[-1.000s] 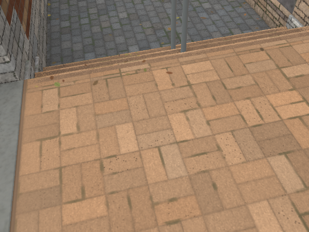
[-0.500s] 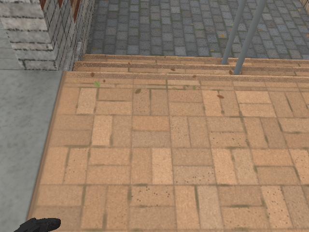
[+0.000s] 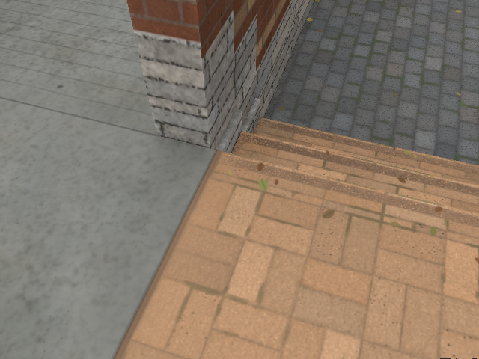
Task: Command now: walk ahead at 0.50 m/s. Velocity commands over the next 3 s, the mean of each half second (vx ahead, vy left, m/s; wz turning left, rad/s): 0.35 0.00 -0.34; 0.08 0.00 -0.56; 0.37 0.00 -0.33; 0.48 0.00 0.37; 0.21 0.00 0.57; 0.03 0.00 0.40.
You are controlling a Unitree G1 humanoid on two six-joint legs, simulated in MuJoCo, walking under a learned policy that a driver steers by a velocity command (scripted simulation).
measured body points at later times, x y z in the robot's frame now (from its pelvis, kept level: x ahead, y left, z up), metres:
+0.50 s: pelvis +0.21 +0.05 +0.00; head +0.26 +0.04 +0.45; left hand +0.44 +0.28 -0.10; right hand +0.24 -0.25 -0.11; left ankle +0.22 +0.15 -0.75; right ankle +0.29 -0.11 -0.70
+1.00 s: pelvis +0.29 +0.03 -0.01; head +0.31 +0.01 +0.43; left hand +0.57 +0.19 -0.09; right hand +0.28 -0.29 -0.12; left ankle +0.37 +0.14 -0.73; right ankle +0.30 -0.09 -0.75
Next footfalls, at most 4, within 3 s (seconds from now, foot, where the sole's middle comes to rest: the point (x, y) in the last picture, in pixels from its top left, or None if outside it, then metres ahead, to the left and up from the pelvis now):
0.16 left None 0.25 0.15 -0.78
0.62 right None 0.33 -0.11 -0.78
1.04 left None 0.40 0.11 -0.78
1.50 right None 0.39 -0.25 -0.78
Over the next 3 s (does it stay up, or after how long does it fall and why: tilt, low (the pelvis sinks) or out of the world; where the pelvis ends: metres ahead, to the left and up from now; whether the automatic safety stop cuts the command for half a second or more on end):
stays up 0.75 -0.30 -0.01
